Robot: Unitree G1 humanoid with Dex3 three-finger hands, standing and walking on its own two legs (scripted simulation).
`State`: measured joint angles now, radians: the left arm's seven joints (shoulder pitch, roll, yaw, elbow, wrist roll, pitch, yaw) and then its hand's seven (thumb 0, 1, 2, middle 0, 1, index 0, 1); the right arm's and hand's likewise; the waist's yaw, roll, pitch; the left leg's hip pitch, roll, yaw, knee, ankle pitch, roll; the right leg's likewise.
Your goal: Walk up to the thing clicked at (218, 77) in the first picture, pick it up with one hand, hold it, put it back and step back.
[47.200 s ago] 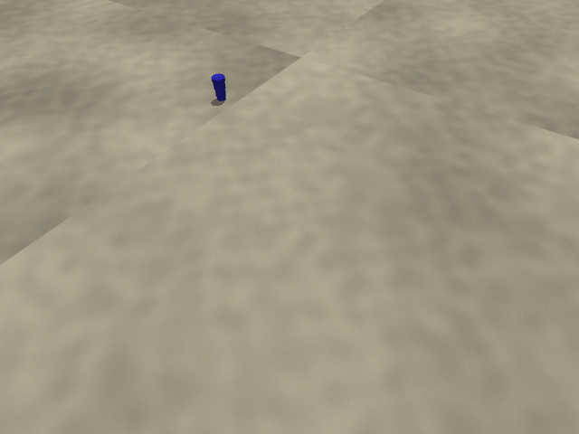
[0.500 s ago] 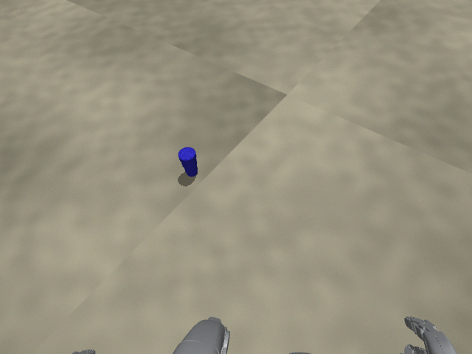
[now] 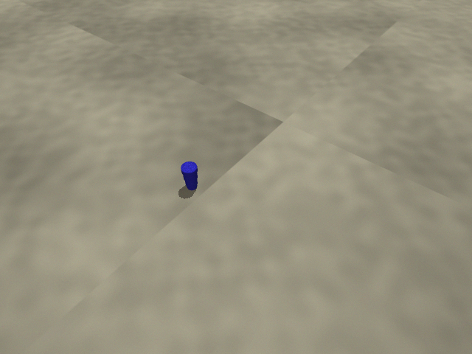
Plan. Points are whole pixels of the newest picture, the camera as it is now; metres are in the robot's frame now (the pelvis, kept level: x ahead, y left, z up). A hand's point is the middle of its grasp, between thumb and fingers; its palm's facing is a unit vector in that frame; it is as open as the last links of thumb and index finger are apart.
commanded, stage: step back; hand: left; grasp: from the side
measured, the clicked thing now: (190, 177) +1.07 +0.30 -0.68
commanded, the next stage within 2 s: stand in 0.64 s
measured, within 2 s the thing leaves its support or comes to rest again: neither
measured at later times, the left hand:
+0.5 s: hand out of the picture +0.14 +0.28 -0.14, palm faces +0.01 -0.93 -0.38, open 7.4 cm
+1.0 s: hand out of the picture +0.15 +0.25 -0.14, palm faces -0.01 -0.95 -0.32, open 7.4 cm
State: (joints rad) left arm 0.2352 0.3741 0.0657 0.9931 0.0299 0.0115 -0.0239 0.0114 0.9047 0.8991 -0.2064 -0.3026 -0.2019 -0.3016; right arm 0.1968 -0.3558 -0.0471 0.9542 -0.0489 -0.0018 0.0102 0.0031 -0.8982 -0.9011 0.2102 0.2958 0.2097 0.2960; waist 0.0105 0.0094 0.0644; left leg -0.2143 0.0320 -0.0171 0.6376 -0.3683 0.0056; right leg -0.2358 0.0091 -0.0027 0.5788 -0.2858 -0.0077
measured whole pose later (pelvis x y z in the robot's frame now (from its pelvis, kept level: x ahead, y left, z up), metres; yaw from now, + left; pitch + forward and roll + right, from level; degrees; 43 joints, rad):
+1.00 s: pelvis +0.05 +0.01 +0.02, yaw +1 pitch -3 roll +0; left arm 0.05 0.34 -0.01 1.12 0.00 -0.01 0.00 0.01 0.90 0.90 -0.21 -0.30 -0.20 -0.30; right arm 0.05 -0.35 -0.01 1.11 -0.01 -0.02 0.00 0.00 -0.90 -0.90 0.21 0.30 0.21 0.30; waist -0.01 -0.01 0.08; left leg -0.09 0.02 0.01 0.36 -0.22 -0.01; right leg -0.11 -0.02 -0.01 0.36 -0.20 0.01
